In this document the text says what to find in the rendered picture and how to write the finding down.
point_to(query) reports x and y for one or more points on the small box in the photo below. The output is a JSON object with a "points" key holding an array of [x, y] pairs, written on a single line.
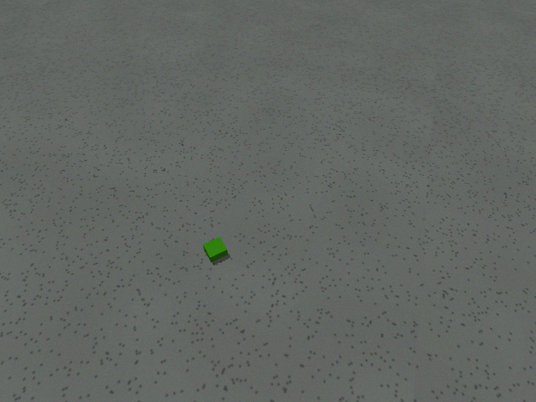
{"points": [[215, 249]]}

